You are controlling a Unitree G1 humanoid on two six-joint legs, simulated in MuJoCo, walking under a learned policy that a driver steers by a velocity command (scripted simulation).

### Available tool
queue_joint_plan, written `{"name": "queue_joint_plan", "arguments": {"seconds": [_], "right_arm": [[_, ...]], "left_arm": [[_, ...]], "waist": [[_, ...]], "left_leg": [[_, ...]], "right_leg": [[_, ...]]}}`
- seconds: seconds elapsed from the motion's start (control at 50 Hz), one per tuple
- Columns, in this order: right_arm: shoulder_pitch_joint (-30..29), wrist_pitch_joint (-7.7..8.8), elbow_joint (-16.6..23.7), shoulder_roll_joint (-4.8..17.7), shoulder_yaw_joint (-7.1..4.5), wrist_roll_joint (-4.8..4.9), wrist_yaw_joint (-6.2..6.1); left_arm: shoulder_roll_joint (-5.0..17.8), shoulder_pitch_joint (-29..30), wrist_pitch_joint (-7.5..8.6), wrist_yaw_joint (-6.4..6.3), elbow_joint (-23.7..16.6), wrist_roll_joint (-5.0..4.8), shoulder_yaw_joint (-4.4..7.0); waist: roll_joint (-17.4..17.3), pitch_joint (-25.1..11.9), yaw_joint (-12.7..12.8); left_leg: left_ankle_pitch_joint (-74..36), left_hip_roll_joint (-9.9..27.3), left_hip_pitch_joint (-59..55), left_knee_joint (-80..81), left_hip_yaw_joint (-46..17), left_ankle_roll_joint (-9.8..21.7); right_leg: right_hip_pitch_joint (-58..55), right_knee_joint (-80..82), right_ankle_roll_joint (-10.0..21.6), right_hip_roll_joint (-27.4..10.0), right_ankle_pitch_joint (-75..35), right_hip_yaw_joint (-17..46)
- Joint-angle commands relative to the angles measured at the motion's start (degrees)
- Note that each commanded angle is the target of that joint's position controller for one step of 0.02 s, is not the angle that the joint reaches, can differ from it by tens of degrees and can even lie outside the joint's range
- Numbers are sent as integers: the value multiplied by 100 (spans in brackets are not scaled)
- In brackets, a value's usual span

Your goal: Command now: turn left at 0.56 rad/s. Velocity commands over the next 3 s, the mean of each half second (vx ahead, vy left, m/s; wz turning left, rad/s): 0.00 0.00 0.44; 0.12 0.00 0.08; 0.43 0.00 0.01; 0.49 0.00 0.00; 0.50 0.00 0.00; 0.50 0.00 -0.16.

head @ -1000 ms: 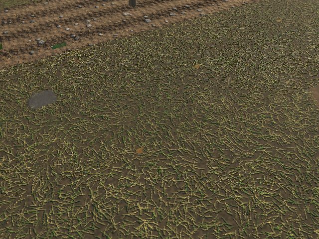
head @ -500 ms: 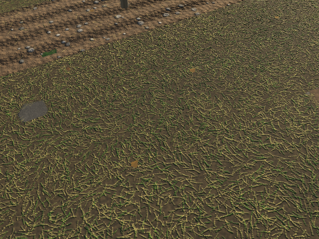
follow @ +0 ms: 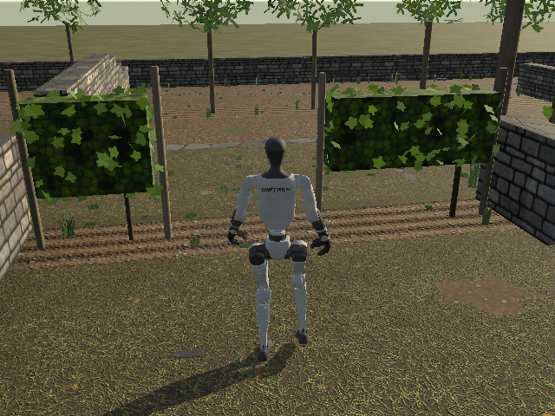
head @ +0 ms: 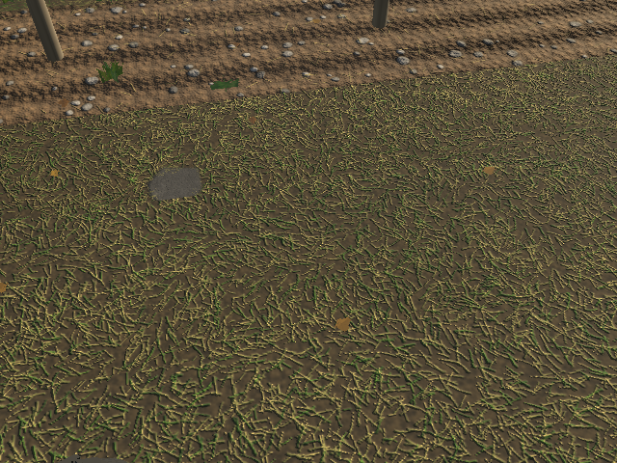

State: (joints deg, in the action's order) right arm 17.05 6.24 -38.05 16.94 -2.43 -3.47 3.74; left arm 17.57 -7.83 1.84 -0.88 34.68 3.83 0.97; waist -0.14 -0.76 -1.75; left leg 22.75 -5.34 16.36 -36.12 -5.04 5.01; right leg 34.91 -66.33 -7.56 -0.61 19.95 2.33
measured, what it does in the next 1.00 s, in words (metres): steps on the spot: right foot, then left foot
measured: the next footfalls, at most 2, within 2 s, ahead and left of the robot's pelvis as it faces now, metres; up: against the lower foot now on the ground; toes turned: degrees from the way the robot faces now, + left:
right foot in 0.18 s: +0.03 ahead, -0.15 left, +0.00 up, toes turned +8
left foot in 0.50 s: -0.05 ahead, +0.09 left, +0.00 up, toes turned +14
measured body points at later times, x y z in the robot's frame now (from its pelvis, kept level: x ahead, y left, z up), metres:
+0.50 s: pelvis -0.02 -0.03 +0.00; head +0.01 -0.03 +0.45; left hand +0.07 +0.23 -0.11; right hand +0.20 -0.23 -0.09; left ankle -0.08 +0.08 -0.72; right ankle -0.01 -0.15 -0.73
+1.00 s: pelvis +0.00 -0.04 +0.00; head +0.02 -0.03 +0.45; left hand +0.02 +0.24 -0.11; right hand +0.18 -0.26 -0.11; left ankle -0.08 +0.08 -0.68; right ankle -0.03 -0.12 -0.73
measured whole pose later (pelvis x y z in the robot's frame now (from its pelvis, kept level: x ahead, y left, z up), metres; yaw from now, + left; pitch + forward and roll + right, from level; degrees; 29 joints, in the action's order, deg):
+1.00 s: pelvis +0.00 -0.04 +0.00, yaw +14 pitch -1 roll -1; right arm 16.1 3.2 -39.0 16.1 -3.0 -3.5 2.3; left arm 15.1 -20.0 7.8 1.8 40.3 4.2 1.8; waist -1.8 2.4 1.0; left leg 28.1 -1.2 20.9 -58.4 -5.7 4.8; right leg 9.3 -31.9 4.6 3.3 22.7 -5.1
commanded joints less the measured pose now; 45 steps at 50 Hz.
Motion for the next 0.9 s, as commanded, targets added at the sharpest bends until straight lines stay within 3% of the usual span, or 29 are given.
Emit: {"name": "queue_joint_plan", "arguments": {"seconds": [0.02, 0.04, 0.06, 0.08, 0.1, 0.12, 0.14, 0.16, 0.18, 0.2, 0.22, 0.24, 0.26, 0.3, 0.32, 0.38, 0.44, 0.5, 0.52, 0.54, 0.56, 0.6, 0.66, 0.72, 0.76, 0.8, 0.82, 0.88, 0.9], "right_arm": [[353, 48, 310, 911, -207, 171, 39], [51, 31, 449, 895, -200, 7, 29], [-55, 24, 535, 858, -184, 1, 10], [169, 25, 438, 957, -215, 210, 29], [124, 16, 413, 1074, -245, 253, 51], [-295, -9, 557, 1008, -228, 77, 31], [-237, -40, 486, 964, -221, 275, 80], [-464, -77, 500, 1055, -238, 307, 143], [-968, -126, 642, 965, -195, 143, 191], [-739, -147, 692, 679, -131, 174, 217], [-382, -176, 854, 282, -13, 70, 139], [-656, -207, 798, 577, -100, -7, -38], [-702, -248, 783, 650, -138, -10, -221], [-659, -349, 703, 745, -150, -54, -531], [-628, -389, 700, 545, -62, -162, -508], [-226, -370, 574, 330, 35, -160, -134], [37, -374, 390, -114, 180, -22, 319], [345, -306, 230, 295, -11, 339, 270], [-318, -280, 574, 1027, -154, 410, 109], [-1173, -291, 845, 1414, -273, 317, 74], [-1234, -334, 879, 1116, -252, 301, 47], [-1307, -328, 856, 877, -189, 408, 5], [-783, -387, 656, 649, -136, 425, 60], [-477, -471, 516, 671, -173, 389, 81], [-80, -506, 465, 1174, -417, 224, -44], [84, -330, 445, 1137, -453, 172, -203], [210, -196, 365, 747, -280, 319, -245], [-549, -162, 423, 661, -196, 266, -266], [-998, -244, 646, 839, -255, -47, -311]], "left_arm": [[285, 245, 3, -22, -532, -45, 19], [327, -166, 32, -21, -372, 32, 7], [393, -251, 67, -23, -346, 50, 26], [323, 146, 69, -32, -534, -65, 3], [239, 147, 78, -26, -569, -114, -48], [272, -428, 134, 0, -335, -31, -44], [280, -196, 134, 1, -390, -168, -24], [246, -418, 134, 24, -358, -263, -41], [293, -1127, 191, 64, -110, -176, -17], [877, -1274, 282, 22, -65, -226, 173], [1479, -1230, 362, 18, -161, -207, 383], [1205, -1135, 389, 57, -265, 31, 338], [972, -1006, 416, 56, -175, 28, 276], [204, -469, 419, 159, -176, -214, 8], [33, -309, 409, 121, -218, -232, -45], [374, 328, 317, 26, -341, -204, 3], [107, 214, 338, 289, -38, -410, -241], [526, -98, 180, 696, 331, -452, -113], [252, -1009, 202, 693, 383, -459, -78], [530, -1311, 261, 516, 295, -395, 24], [736, -449, 303, 410, 91, -349, 72], [416, -24, 371, 340, -50, -345, 47], [197, -334, 341, 503, 168, -398, -11], [287, -257, 269, 595, 212, -370, 43], [601, -278, 251, 481, 190, -218, 213], [519, -124, 306, 347, 76, -63, 248], [407, 104, 331, 255, -82, -114, 245], [41, -453, 464, 177, 50, -97, 150], [-117, -1386, 574, 236, 389, 59, 116]], "waist": [[-575, -266, -73], [-773, -393, -27], [-624, -426, -58], [-506, -307, -171], [-651, -308, -175], [-804, -438, -72], [-431, -298, -36], [-484, -320, 143], [-592, -400, 450], [222, -671, 398], [1529, -1108, 225], [702, -863, 563], [14, -549, 459], [308, -403, 189], [319, -393, 171], [134, -381, -203], [456, -246, -233], [520, -373, -361], [-328, -738, 363], [-669, -464, 750], [-463, -296, 344], [-323, -248, 368], [-84, -174, 232], [-109, -64, 77], [-418, 89, -156], [-977, 424, -289], [-846, 566, -227], [-690, 503, 273], [-514, 311, 556]], "left_leg": [[-4831, 1493, -799, 262, -1802, 1220], [-4880, 1653, -693, -53, -2049, 1255], [-5023, 1704, -709, -153, -2242, 1304], [-4976, 1515, -802, 92, -2274, 1307], [-4781, 1410, -787, 126, -2390, 1260], [-4659, 1544, -664, -198, -2629, 1215], [-4698, 1360, -603, -22, -2584, 1264], [-4537, 1245, -327, -15, -2561, 1205], [-4415, 1265, 359, -310, -2587, 1059], [-3571, 820, 962, -678, -2136, 557], [-126, -173, 1830, -1954, -911, -337], [2139, -199, 2532, -3283, -452, -770], [1646, 150, 2722, -4063, -445, -922], [917, 426, 2668, -4529, -596, -1130], [657, 503, 2533, -4540, -515, -1218], [226, 637, 1337, -3882, 220, -1320], [600, 806, 63, -1364, 682, -1681], [-2006, 669, -1098, 674, 662, -1248], [-3960, 1069, -1160, 882, 14, -523], [-3689, 1255, -329, 735, -107, 242], [-2425, 1206, 372, 948, -268, 333], [-2482, 1191, 550, 1072, -376, 166], [-2089, 990, 270, 987, -86, -261], [-1526, 804, 35, 1123, 147, -329], [481, 904, -121, 1493, -36, 241], [1923, 1973, -459, 2163, -1510, 1112], [2057, 2212, -620, 2321, -1928, 1304], [1239, 1987, -96, 2134, -1252, 1106], [368, 1596, 571, 1271, -621, 946]], "right_leg": [[204, 885, -72, -18, 864, -180], [39, 346, 15, -91, 173, 70], [147, 423, 11, -68, 258, 110], [190, 1261, -46, 116, 1151, -188], [-46, 1528, -8, 190, 1053, -237], [-304, 1159, 72, 61, 164, 92], [-373, 2267, 116, 230, 612, -211], [-1017, 2774, 268, 278, -160, -334], [-2021, 2659, 490, 149, -1506, -125], [-2925, 3118, 1265, -291, -3819, 299], [-3729, 4085, 3007, -1651, -5523, 2038], [-3651, 4491, 3523, -2417, -5368, 2754], [-3363, 4457, 3233, -2373, -4747, 2488], [-2909, 4421, 2611, -1827, -4544, 1648], [-2774, 4425, 2415, -1638, -4374, 1244], [-1700, 4497, 1922, -897, -3479, 67], [-1294, 3939, 1184, -621, -2756, -281], [-1416, 3496, 871, -815, -2300, 159], [-1800, 3185, 395, -478, -1073, -275], [-1920, 3241, 378, -234, -239, -640], [-2194, 3030, 383, -63, -346, -849], [-2461, 2954, 531, -159, -903, -808], [-2500, 3475, 599, -258, -1173, -672], [-2418, 3751, 569, -212, -1002, -700], [-2042, 3286, 715, 128, 464, -1079], [-1144, 2513, 964, 30, 679, -714], [-931, 2815, 1132, 53, 723, -629], [-2408, 3498, 1437, 177, 105, -728], [-3423, 2463, 1362, 417, -839, -930]]}}
Over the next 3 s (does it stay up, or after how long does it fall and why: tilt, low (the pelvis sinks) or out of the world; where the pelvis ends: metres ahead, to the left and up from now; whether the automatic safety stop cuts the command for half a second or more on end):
stays up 1.15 0.29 -0.34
